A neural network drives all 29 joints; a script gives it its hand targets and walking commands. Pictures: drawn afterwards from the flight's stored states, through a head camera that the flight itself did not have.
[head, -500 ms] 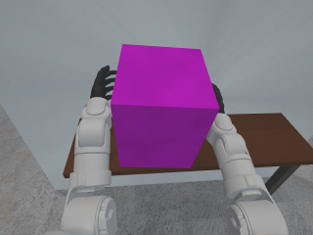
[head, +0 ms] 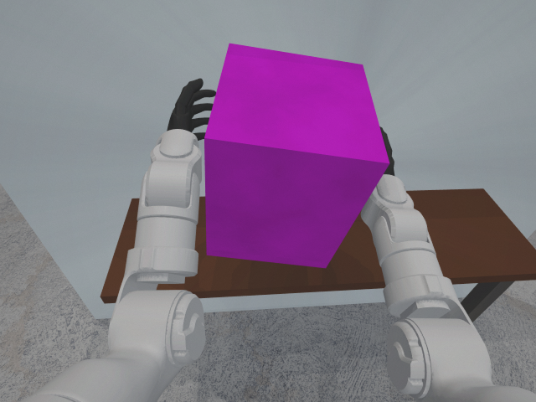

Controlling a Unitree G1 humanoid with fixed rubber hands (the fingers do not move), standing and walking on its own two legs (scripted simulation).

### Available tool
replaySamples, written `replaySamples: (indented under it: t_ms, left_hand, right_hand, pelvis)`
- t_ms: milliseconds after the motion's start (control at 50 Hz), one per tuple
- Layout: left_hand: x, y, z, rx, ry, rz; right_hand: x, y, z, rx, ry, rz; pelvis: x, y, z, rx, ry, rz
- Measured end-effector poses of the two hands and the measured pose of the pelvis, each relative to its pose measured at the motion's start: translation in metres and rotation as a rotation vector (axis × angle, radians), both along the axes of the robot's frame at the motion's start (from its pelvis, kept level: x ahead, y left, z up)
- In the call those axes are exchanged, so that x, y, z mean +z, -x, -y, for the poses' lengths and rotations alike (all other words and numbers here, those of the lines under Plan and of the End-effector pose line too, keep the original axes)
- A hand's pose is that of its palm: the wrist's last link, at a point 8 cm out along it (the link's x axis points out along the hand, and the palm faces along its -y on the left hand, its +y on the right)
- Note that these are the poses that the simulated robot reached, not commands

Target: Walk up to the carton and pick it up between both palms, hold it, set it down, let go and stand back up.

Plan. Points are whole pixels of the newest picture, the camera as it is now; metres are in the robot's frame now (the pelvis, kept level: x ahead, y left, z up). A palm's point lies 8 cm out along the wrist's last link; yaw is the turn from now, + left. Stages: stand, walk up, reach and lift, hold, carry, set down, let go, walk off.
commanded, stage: reach and lift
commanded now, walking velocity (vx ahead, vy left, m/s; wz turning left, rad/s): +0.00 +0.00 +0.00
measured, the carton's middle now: (281, 164) +0.41 -0.01 +0.17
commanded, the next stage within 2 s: hold in 0.10 s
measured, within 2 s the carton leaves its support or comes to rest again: neither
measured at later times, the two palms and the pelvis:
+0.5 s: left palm (131, 126) +0.37 +0.19 +0.26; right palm (349, 146) +0.38 -0.10 +0.22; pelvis +0.04 +0.04 +0.00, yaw +1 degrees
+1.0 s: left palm (188, 144) +0.32 +0.11 +0.27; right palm (424, 178) +0.32 -0.18 +0.22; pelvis -0.02 -0.02 +0.00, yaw +0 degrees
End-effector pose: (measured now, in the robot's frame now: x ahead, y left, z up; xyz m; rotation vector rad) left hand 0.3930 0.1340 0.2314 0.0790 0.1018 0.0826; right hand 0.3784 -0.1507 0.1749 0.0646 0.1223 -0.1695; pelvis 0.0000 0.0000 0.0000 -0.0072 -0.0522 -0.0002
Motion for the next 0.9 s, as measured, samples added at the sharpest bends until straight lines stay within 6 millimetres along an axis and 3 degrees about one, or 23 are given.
replaySamples:
  t_ms: [100, 200, 260, 300, 360, 440, 500, 560, 700, 760, 820, 900]
  left_hand:
    - [0.011, -0.018, -0.007, -0.003, -0.054, 0.005]
    - [-0.022, -0.02, -0.025, 0.008, -0.059, -0.098]
    - [-0.044, -0.007, -0.039, 0.021, 0.016, -0.117]
    - [-0.049, 0.006, -0.047, 0.03, 0.089, -0.098]
    - [-0.037, 0.023, -0.054, 0.052, 0.178, -0.022]
    - [0.002, 0.028, -0.059, 0.068, 0.182, 0.128]
    - [0.028, 0.027, -0.056, 0.08, 0.127, 0.17]
    - [0.028, 0.026, -0.051, 0.067, 0.069, 0.114]
    - [-0.041, 0.036, -0.035, 0.047, 0.061, -0.15]
    - [-0.058, 0.049, -0.024, 0.042, 0.103, -0.168]
    - [-0.046, 0.061, -0.01, 0.044, 0.136, -0.094]
    - [-0.002, 0.075, 0.008, 0.033, 0.1, 0.035]
  right_hand:
    - [0.009, -0.021, -0.006, 0.001, 0.006, 0.009]
    - [-0.018, -0.026, -0.022, 0.024, 0.021, -0.083]
    - [-0.028, -0.017, -0.035, 0.034, 0.02, -0.095]
    - [-0.025, -0.007, -0.041, 0.032, 0.016, -0.071]
    - [-0.005, 0.003, -0.048, 0.031, -0.003, 0.008]
    - [0.031, 0.0, -0.055, 0.051, -0.009, 0.153]
    - [0.048, -0.006, -0.053, 0.064, -0.031, 0.195]
    - [0.042, -0.004, -0.047, 0.057, -0.035, 0.146]
    - [-0.003, 0.011, -0.026, 0.05, -0.035, -0.026]
    - [-0.008, 0.024, -0.015, 0.044, -0.035, -0.015]
    - [0.005, 0.037, -0.002, 0.039, -0.046, 0.058]
    - [0.031, 0.054, 0.015, 0.025, -0.077, 0.182]
  pelvis:
    - [0.0, -0.017, -0.002, 0.002, 0.001, 0.033]
    - [0.0, -0.029, -0.008, 0.004, 0.006, 0.072]
    - [0.004, -0.034, -0.012, 0.006, 0.013, 0.071]
    - [0.009, -0.035, -0.017, 0.017, 0.022, 0.072]
    - [0.014, -0.036, -0.026, 0.028, 0.037, 0.073]
    - [0.0, -0.041, -0.035, 0.024, 0.036, 0.046]
    - [-0.002, -0.042, -0.038, 0.02, 0.015, 0.065]
    - [-0.002, -0.042, -0.038, 0.019, 0.021, 0.118]
    - [-0.001, -0.029, -0.024, 0.014, 0.021, 0.162]
    - [0.0, -0.02, -0.015, 0.011, 0.015, 0.156]
    - [0.0, -0.01, -0.004, 0.006, 0.01, 0.136]
    - [-0.001, 0.002, 0.006, 0.002, 0.015, 0.132]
